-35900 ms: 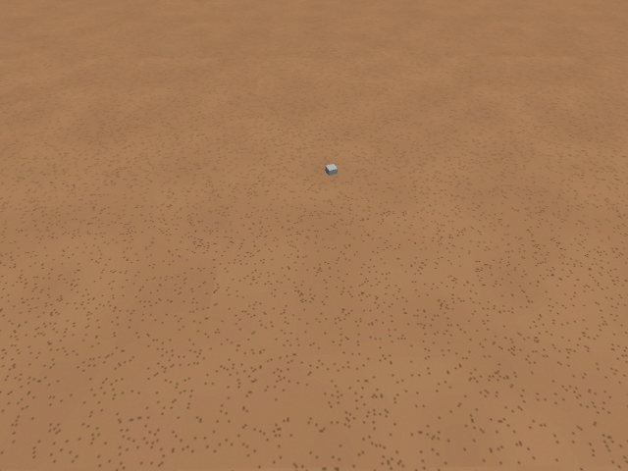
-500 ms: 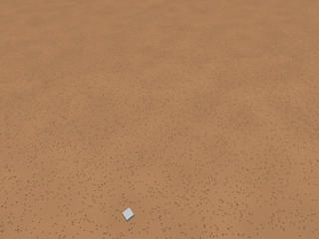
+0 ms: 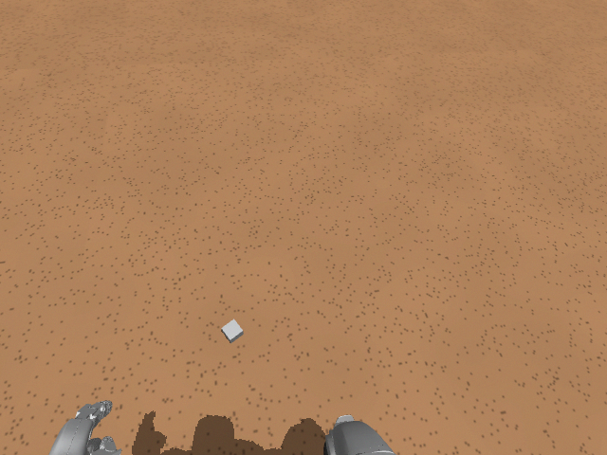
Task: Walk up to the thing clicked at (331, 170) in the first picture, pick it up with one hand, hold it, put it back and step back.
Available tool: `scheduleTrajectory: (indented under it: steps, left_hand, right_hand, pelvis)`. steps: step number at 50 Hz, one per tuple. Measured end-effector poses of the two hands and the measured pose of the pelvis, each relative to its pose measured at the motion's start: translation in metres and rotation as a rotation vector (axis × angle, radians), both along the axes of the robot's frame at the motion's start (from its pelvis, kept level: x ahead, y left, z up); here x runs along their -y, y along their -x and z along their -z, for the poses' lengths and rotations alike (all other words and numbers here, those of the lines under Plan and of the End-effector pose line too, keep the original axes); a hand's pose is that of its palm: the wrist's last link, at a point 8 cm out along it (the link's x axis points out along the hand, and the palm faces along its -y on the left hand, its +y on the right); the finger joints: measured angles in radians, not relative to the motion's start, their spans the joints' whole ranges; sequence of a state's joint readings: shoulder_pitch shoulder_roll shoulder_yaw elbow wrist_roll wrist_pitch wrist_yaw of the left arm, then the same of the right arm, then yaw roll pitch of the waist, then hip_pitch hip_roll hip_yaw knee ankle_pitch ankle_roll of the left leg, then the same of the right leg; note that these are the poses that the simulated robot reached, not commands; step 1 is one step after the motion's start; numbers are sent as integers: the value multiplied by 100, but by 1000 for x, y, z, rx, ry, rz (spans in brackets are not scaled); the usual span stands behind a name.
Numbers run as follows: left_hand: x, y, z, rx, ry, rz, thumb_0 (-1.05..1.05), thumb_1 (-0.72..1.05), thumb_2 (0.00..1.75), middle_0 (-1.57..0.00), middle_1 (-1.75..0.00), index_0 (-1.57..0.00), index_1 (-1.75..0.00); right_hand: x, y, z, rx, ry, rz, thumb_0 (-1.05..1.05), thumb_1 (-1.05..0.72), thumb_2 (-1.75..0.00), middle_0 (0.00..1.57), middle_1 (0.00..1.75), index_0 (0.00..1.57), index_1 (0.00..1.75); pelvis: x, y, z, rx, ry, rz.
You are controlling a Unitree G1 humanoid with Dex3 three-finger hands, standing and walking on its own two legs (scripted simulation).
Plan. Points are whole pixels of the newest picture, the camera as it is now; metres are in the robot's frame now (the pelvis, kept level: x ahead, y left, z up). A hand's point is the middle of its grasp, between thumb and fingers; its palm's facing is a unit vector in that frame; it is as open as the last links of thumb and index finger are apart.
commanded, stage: step back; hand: left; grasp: from above
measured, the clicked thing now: (232, 331) +0.53 +0.19 -0.74
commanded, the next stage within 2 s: none
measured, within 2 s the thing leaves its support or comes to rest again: neither
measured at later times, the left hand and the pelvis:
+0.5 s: hand out of the picture +0.03 +0.24 -0.12, palm faces -0.06 -0.92 -0.40, open 7.4 cm; pelvis -0.10 -0.01 +0.01, yaw -5 degrees
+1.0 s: hand out of the picture -0.15 +0.25 -0.15, palm faces -0.07 -0.92 -0.38, open 7.4 cm; pelvis -0.25 -0.02 +0.00, yaw -5 degrees
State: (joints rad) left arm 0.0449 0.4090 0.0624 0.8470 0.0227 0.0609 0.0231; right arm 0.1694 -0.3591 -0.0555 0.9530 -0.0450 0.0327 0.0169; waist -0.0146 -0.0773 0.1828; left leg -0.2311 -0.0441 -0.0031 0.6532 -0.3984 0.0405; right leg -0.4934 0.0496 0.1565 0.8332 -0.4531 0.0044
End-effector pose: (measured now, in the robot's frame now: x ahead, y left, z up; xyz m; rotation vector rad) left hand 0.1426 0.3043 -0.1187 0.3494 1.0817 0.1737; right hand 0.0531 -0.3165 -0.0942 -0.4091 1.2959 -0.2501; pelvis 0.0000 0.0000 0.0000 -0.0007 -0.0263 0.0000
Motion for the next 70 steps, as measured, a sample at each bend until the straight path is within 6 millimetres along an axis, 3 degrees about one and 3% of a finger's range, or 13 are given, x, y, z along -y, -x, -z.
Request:
scheduleTrajectory:
  steps: [5, 11, 19, 27, 31, 35, 41, 47, 54, 59, 65, 70]
  left_hand:
    - [-1, 31, -3, -57, 22, -4, 0, 91, 90, -20, -30, -20, -30]
    - [-3, 70, -4, -122, 1, 12, 0, 91, 90, -20, -30, -20, -30]
    - [12, 101, -15, -86, -43, 32, 0, 91, 90, -20, -30, -20, -30]
    - [23, 127, -38, 0, -42, 27, 0, 90, 90, -20, -30, -20, -30]
    - [21, 139, -36, 48, -35, 33, 0, 90, 90, -20, -30, -20, -30]
    - [12, 160, -21, 65, -9, 33, 0, 90, 90, -20, -30, -20, -30]
    - [6, 211, -14, -7, 9, -5, 0, 91, 90, -20, -30, -20, -30]
    - [5, 271, -12, -82, -11, -16, 0, 91, 90, -20, -30, -20, -30]
    - [25, 330, -8, -119, -58, 7, 0, 91, 90, -20, -30, -20, -30]
    - [46, 373, -24, -109, -52, -1, 0, 91, 90, -20, -30, -20, -30]
    - [51, 392, -33, -35, -66, -6, 1, 90, 90, -20, -30, -20, -30]
    - [42, 410, -21, 37, -51, -11, 0, 90, 90, -20, -30, -20, -30]
  right_hand:
    - [-13, 32, -12, -14, 2, 36, 1, -90, -90, 20, 30, 20, 30]
    - [-13, 41, -6, 66, -5, 54, 1, -90, -90, 21, 30, 21, 31]
    - [5, 54, 18, 146, -60, 62, 1, -90, -90, 21, 30, 20, 30]
    - [9, 81, 9, 146, -66, 19, 1, -90, -90, 20, 30, 20, 30]
    - [10, 106, 7, 123, -41, -9, 1, -90, -90, 20, 30, 20, 30]
    - [6, 136, 7, 114, -11, -19, 1, -90, -90, 20, 30, 20, 30]
    - [-1, 187, -9, 96, -6, -12, 1, -90, -90, 20, 30, 20, 30]
    - [11, 211, -15, 151, 10, -6, 1, -90, -90, 21, 30, 21, 31]
    - [45, 242, 6, 222, -8, -12, 1, -90, -90, 21, 30, 21, 31]
    - [55, 279, 11, 189, -36, 22, 1, -90, -90, 20, 30, 20, 30]
    - [55, 337, 15, 107, -42, -6, 1, -90, -90, 20, 30, 20, 30]
    - [46, 382, 21, 45, -29, -39, 1, -90, -90, 20, 30, 20, 30]
  pelvis:
    - [-5, 15, -13, -6, 16, 18]
    - [-7, 36, -11, 5, 12, 52]
    - [9, 72, 1, 28, 23, 80]
    - [15, 110, -11, 5, -29, 73]
    - [12, 134, -8, 3, -21, 46]
    - [4, 160, 2, 15, -15, 22]
    - [4, 193, -7, 25, 5, 36]
    - [14, 229, -8, 22, 14, 72]
    - [39, 284, 8, 27, 26, 106]
    - [49, 316, -1, 24, -19, 90]
    - [52, 354, -4, 6, -29, 43]
    - [48, 393, 6, 9, -21, -10]
